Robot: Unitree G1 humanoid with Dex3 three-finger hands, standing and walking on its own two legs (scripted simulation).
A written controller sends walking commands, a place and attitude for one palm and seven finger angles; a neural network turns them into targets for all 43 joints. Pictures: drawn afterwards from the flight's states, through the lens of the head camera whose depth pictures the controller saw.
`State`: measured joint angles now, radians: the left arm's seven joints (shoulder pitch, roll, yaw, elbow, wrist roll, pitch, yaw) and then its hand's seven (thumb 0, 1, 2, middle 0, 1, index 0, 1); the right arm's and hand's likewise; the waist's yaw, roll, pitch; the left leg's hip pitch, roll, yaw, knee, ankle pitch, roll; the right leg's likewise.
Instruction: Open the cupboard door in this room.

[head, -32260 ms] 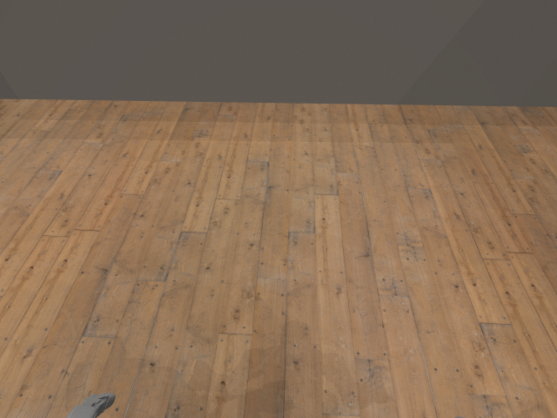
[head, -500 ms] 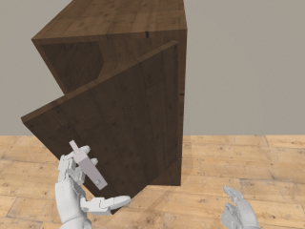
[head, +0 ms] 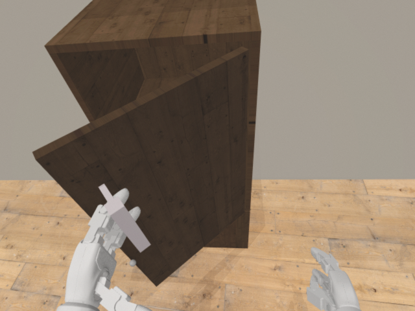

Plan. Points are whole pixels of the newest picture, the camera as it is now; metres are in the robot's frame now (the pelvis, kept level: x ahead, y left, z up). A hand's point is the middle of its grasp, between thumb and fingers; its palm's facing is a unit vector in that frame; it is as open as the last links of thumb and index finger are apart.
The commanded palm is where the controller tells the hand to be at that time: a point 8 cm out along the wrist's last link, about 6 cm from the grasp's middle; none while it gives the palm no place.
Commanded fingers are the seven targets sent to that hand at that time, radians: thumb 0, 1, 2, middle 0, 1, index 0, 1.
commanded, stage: slide the hand sideways off the handle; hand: left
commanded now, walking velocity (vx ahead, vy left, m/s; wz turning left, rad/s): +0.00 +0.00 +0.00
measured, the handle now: (124, 218) +0.26 +0.15 +0.09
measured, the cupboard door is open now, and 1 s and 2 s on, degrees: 43 42 42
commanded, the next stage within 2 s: draw the hand back to the body in 0.98 s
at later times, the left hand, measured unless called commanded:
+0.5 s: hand (92, 285) +0.16 +0.17 +0.09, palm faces -0.09 -1.00 +0.02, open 16.0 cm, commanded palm +0.12 +0.23 +0.10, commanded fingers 0.00 -0.50 0.30 -0.15 -0.30 -0.15 -0.30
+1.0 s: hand (39, 303) +0.13 +0.23 +0.11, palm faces +0.00 -1.00 +0.08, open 14.9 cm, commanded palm +0.07 +0.27 +0.10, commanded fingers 0.00 -0.50 0.30 -0.15 -0.30 -0.15 -0.30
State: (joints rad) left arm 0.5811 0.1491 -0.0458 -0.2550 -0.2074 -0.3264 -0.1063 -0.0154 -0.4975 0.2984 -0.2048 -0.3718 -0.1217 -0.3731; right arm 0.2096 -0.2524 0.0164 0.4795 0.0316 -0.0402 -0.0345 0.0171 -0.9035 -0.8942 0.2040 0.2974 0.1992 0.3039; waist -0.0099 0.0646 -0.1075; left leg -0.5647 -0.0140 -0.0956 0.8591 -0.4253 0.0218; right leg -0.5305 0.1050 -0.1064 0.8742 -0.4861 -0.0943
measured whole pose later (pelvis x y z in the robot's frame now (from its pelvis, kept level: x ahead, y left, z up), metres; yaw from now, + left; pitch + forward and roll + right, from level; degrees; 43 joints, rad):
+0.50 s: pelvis +0.00 +0.07 +0.00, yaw -2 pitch +7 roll +0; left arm 0.72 0.13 -0.13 -0.38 -0.15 -0.31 -0.10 -0.01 -0.50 0.30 -0.21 -0.33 -0.23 -0.34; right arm 0.24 -0.22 0.01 0.42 0.04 -0.09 -0.02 0.02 -0.90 -0.89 0.20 0.30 0.20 0.30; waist 0.00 0.05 -0.12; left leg -0.59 -0.04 -0.05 0.91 -0.45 0.01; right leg -0.54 0.07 -0.06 0.89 -0.47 -0.08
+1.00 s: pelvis -0.02 +0.16 -0.03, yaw -3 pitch +7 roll -4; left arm 0.89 0.05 -0.32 -0.70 0.04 -0.17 0.07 -0.01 -0.25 0.43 -0.15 -0.30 -0.15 -0.30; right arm 0.29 -0.20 0.03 0.26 0.02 0.00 0.05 0.02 -0.90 -0.89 0.21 0.30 0.20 0.30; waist 0.02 0.06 -0.12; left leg -0.71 -0.09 0.02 1.08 -0.50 0.11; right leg -0.65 0.02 -0.01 1.03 -0.51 0.02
